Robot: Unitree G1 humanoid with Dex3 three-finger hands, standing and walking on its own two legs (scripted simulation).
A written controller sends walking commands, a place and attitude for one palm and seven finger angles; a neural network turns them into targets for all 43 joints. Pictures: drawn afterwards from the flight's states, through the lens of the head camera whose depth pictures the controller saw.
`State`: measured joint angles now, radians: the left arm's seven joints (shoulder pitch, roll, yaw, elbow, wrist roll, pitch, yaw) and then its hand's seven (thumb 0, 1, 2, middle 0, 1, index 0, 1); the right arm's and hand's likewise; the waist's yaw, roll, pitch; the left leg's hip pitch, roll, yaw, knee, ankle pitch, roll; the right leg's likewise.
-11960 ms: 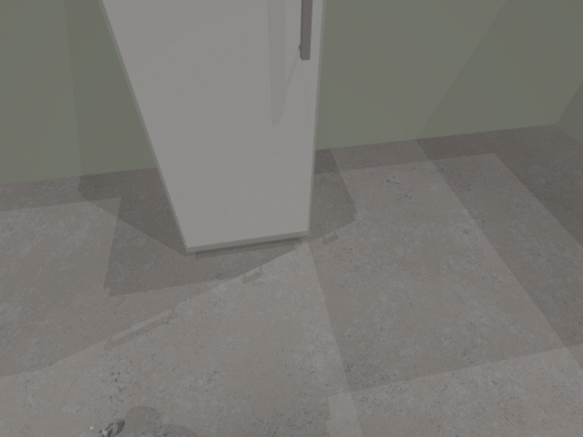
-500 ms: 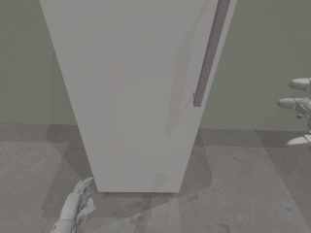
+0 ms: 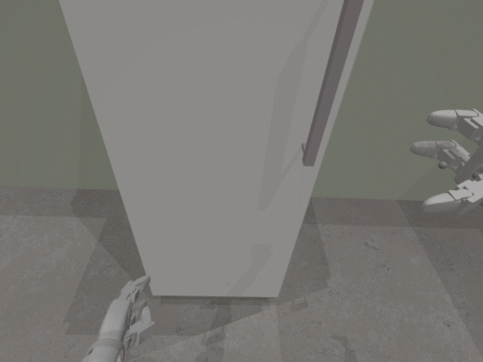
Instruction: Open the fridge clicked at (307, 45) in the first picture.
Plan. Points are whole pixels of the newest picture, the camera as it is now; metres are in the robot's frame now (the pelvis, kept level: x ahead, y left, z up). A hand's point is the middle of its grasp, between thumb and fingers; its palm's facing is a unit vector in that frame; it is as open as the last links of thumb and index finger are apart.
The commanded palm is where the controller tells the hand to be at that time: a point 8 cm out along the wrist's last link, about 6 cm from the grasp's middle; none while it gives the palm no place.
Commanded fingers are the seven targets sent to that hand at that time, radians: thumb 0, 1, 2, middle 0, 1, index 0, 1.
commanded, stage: move the hooked fingers beside the handle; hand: right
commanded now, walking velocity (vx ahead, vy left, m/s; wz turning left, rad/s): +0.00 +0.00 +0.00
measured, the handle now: (328, 73) +0.52 -0.14 +0.27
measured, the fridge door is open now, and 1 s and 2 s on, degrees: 0 0 0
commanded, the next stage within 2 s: none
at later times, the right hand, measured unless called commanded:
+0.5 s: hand (406, 141) +0.37 -0.24 +0.24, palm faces +0.04 +1.00 -0.03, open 14.0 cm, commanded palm +0.34 -0.28 +0.24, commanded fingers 0.00 0.50 -0.30 0.30 1.20 0.30 1.20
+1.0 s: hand (379, 126) +0.42 -0.22 +0.23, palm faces +0.04 +1.00 -0.01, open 14.0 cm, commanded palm +0.40 -0.26 +0.23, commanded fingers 0.00 0.50 -0.30 0.30 1.20 0.30 1.20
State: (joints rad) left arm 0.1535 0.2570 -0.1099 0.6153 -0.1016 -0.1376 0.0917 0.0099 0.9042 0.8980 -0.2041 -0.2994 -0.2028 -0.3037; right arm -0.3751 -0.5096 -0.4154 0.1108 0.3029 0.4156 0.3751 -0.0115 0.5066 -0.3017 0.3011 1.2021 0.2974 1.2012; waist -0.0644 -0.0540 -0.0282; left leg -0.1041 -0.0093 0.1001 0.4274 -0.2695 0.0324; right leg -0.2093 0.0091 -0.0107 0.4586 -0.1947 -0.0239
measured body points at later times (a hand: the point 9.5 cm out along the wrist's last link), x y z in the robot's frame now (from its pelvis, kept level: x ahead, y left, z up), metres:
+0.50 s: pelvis +0.01 +0.00 +0.00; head -0.02 +0.02 +0.45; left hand +0.19 +0.23 -0.08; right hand +0.36 -0.29 +0.24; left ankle -0.02 +0.09 -0.74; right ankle +0.04 -0.10 -0.74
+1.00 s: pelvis +0.02 +0.00 +0.00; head +0.01 +0.01 +0.45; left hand +0.16 +0.26 -0.09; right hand +0.41 -0.27 +0.23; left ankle -0.02 +0.09 -0.74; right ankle +0.04 -0.10 -0.74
